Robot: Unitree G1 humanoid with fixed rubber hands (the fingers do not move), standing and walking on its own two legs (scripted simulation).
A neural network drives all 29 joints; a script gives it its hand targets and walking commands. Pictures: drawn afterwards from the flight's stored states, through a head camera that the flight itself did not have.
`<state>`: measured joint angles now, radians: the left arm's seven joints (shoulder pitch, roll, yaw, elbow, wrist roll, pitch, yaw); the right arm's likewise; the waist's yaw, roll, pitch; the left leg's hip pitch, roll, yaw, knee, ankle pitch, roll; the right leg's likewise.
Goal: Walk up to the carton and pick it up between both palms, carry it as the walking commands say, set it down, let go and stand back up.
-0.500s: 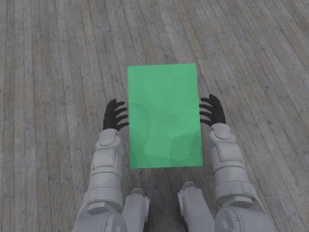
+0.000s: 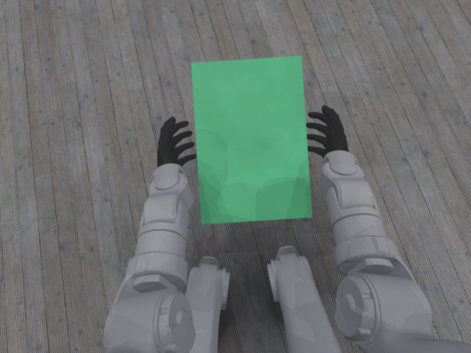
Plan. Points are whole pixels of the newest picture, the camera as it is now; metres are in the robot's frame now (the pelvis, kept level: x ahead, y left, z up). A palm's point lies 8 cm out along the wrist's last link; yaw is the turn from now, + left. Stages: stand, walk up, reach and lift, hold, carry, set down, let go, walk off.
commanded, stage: set down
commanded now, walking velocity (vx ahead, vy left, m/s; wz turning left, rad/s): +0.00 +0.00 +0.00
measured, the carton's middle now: (249, 145) +0.49 -0.03 -0.17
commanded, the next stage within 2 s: none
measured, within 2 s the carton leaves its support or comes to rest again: neither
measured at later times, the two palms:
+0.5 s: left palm (182, 168) +0.46 +0.11 -0.16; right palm (319, 155) +0.46 -0.17 -0.17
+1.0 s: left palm (191, 169) +0.48 +0.11 -0.25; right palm (309, 156) +0.49 -0.17 -0.26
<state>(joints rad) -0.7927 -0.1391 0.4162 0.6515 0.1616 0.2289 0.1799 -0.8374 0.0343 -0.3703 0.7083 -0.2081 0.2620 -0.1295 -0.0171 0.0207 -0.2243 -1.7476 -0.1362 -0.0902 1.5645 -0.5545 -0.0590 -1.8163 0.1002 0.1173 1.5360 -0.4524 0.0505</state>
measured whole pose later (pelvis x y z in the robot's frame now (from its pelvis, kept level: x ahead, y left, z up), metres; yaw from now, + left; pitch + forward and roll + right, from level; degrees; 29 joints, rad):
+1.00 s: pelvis -0.03 +0.00 -0.13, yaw +3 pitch +45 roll +4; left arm -1.16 -0.02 0.42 0.76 0.11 0.23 0.20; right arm -1.23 -0.14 -0.31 0.88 -0.16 0.26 -0.14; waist -0.02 0.03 0.02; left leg -2.17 -0.19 -0.07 1.98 -0.60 -0.11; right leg -2.25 0.14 0.12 1.96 -0.49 0.08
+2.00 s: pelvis -0.02 -0.01 -0.19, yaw +4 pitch +36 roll +1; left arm -1.38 0.12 0.30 0.98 0.00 0.17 0.17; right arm -1.44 -0.30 -0.21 1.09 -0.01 0.19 -0.05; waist -0.05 0.05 0.36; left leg -2.19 -0.17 -0.05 2.22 -0.66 -0.09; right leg -2.24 0.05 0.04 2.20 -0.59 0.03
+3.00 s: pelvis -0.01 -0.01 -0.20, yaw +5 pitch +36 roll +1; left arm -1.43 0.16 0.32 1.03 0.02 0.14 0.08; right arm -1.45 -0.30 -0.30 1.07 -0.06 0.15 0.03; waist -0.06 0.05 0.40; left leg -2.20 -0.14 -0.03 2.26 -0.69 -0.07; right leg -2.25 0.02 0.03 2.25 -0.63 0.01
